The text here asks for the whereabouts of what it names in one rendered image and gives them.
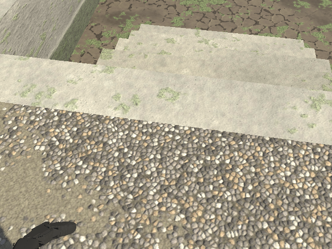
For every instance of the left robot hand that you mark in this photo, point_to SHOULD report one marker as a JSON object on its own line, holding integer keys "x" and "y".
{"x": 44, "y": 233}

